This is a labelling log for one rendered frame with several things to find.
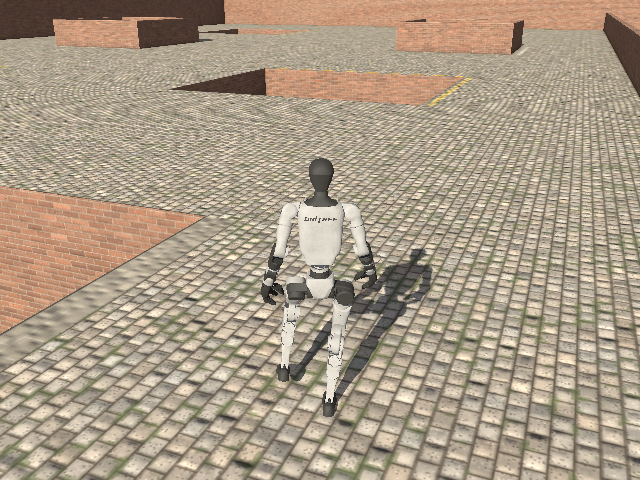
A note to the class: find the left robot upper arm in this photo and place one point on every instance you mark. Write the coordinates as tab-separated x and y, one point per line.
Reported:
288	212

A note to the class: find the right robot forearm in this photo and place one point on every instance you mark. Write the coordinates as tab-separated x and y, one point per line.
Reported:
368	262

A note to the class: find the left robot shin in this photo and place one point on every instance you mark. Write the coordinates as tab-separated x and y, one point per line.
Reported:
287	337

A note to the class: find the right robot upper arm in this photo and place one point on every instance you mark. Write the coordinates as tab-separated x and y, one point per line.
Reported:
352	212

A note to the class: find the robot right hand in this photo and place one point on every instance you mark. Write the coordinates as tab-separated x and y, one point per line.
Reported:
372	279

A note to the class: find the robot left hand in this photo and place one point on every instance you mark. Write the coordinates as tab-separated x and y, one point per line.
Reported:
266	290

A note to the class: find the left robot forearm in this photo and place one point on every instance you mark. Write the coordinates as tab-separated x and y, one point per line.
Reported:
273	268

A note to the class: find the left robot thigh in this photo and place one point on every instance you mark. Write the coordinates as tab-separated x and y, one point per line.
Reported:
296	289

